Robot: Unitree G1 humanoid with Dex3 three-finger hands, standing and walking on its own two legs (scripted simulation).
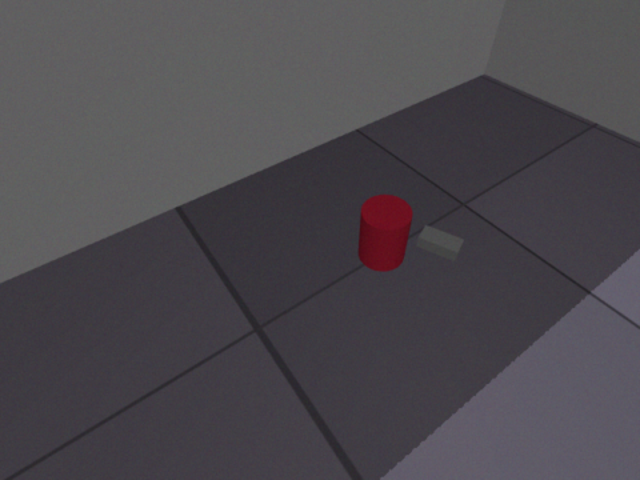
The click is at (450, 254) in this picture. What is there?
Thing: lying carton
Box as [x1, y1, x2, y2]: [416, 225, 463, 260]
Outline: 425,225 418,237 416,245 454,260 460,249 463,239
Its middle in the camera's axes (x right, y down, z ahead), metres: +0.49 +0.02 +1.61
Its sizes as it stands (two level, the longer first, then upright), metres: 0.168 0.082 0.056
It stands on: the floor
